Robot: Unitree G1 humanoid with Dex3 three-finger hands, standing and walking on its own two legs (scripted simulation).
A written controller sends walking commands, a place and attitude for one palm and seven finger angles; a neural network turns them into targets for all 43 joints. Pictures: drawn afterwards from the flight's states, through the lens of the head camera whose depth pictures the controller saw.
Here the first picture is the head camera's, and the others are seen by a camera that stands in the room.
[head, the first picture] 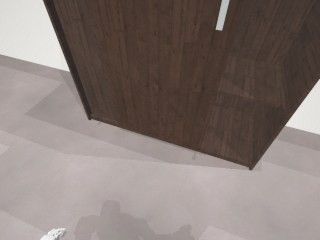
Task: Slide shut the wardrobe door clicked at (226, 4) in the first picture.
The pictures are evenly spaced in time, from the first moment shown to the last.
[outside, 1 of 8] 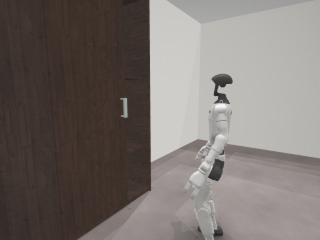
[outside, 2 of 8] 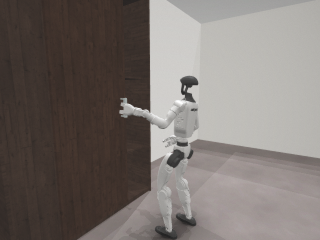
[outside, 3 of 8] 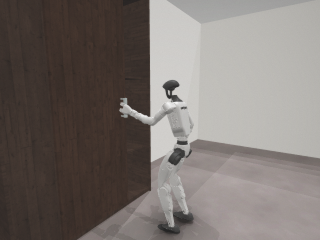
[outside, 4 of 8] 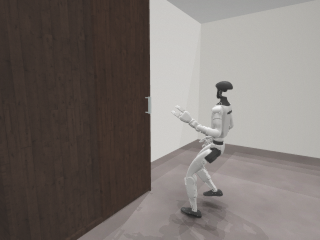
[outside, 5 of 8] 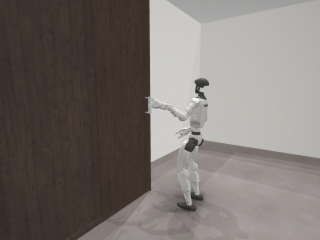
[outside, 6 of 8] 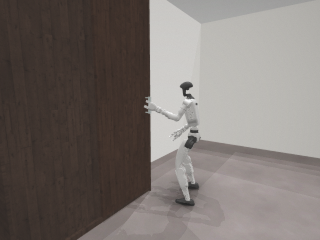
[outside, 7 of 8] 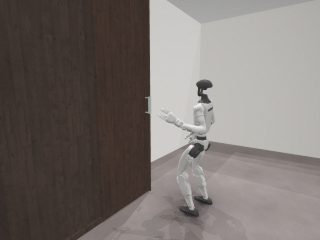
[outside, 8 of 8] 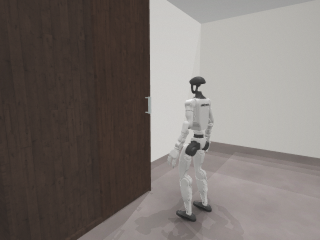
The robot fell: no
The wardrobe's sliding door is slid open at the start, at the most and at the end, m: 0.36 0.36 0.00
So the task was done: yes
